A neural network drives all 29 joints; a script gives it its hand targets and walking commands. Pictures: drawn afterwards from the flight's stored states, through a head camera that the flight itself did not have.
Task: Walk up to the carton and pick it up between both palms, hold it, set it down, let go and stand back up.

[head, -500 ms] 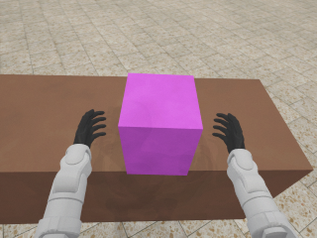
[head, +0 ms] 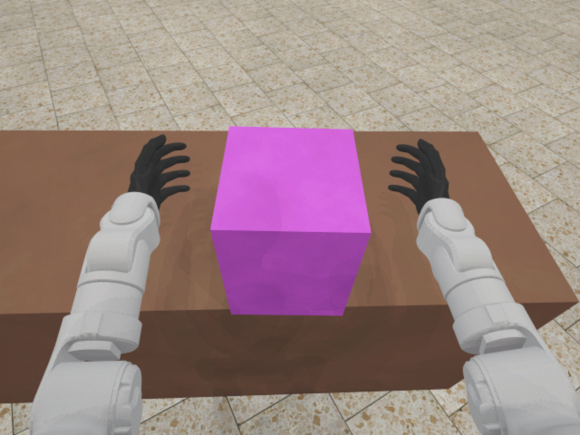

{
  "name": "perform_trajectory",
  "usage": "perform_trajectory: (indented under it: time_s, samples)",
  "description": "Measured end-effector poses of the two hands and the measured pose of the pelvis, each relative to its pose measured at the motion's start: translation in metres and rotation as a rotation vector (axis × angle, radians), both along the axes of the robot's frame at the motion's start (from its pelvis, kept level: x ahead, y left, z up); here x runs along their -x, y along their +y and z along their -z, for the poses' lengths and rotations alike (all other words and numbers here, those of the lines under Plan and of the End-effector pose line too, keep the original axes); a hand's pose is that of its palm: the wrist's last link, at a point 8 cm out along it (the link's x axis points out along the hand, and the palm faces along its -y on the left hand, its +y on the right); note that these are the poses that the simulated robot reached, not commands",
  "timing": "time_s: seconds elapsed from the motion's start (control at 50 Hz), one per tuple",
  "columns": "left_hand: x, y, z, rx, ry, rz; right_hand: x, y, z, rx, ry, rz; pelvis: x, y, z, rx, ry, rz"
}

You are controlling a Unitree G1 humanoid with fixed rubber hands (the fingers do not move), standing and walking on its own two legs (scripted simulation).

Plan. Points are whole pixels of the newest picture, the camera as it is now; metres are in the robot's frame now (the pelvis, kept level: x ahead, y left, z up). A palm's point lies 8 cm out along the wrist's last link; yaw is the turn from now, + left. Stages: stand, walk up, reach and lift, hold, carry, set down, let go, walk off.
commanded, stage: reach and lift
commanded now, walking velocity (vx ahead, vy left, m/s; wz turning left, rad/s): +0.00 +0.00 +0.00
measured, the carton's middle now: (289, 226) +0.44 +0.02 +0.00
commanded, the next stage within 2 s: none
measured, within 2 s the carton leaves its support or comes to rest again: neither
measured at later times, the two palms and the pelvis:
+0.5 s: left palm (146, 134) +0.45 +0.21 +0.18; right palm (436, 139) +0.46 -0.18 +0.18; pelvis -0.01 +0.00 +0.00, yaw +1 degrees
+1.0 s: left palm (162, 196) +0.43 +0.21 +0.08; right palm (403, 198) +0.44 -0.16 +0.08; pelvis -0.02 +0.00 -0.02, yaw +1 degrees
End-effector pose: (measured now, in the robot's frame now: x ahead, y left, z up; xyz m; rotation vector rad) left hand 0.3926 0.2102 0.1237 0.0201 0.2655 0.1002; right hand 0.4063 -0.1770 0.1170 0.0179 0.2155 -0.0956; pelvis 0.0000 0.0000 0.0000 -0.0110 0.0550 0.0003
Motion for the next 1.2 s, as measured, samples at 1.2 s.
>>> perform_trajectory:
  time_s: [1.2]
  samples:
    - [-0.037,-0.020,0.077,-0.025,0.018,0.007,-0.027,0.002,0.062,0.059,0.093,0.017,0.023,0.003,0.024,0.014,0.339,-0.007]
